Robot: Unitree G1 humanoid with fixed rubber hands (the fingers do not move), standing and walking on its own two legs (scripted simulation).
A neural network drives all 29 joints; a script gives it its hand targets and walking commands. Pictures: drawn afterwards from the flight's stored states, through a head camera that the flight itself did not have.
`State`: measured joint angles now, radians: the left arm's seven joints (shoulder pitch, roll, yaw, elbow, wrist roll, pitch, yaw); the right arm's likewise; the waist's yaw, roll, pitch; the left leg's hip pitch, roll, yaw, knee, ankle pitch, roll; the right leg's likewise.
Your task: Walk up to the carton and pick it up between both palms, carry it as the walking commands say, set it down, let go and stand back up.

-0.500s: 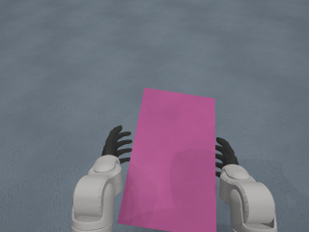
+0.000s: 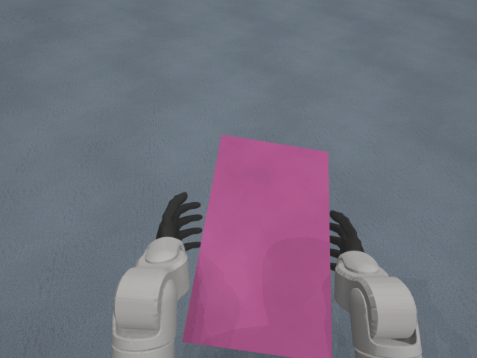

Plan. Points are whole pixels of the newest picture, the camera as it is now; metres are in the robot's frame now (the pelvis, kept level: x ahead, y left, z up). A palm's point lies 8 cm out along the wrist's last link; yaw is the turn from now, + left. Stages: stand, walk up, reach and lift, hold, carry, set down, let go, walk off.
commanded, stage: carry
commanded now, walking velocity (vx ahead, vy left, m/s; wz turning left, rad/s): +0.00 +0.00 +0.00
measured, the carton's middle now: (254, 252) +0.33 +0.01 -0.01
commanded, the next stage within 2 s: none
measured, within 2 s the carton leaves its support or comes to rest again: neither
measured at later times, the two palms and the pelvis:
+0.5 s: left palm (138, 292) +0.22 +0.17 +0.07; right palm (327, 295) +0.23 -0.09 +0.06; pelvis -0.04 +0.01 +0.00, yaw +4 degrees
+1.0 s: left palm (156, 288) +0.23 +0.15 +0.05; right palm (338, 292) +0.24 -0.11 +0.04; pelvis -0.05 +0.00 +0.00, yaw +4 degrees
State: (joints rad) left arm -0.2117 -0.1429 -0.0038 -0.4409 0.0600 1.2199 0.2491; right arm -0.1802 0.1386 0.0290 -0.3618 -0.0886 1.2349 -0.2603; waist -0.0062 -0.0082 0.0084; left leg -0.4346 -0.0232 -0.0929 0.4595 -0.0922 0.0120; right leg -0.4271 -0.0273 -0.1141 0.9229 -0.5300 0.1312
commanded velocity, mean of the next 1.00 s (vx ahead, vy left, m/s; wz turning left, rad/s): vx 0.00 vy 0.00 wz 0.00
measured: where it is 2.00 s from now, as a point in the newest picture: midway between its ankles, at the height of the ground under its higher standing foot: outside the picture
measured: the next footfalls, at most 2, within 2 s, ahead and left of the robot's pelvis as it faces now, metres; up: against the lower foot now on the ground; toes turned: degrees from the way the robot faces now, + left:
right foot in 0.16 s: +0.00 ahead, -0.09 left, +0.00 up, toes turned +3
left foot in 0.42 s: +0.01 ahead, +0.12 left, +0.00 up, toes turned -8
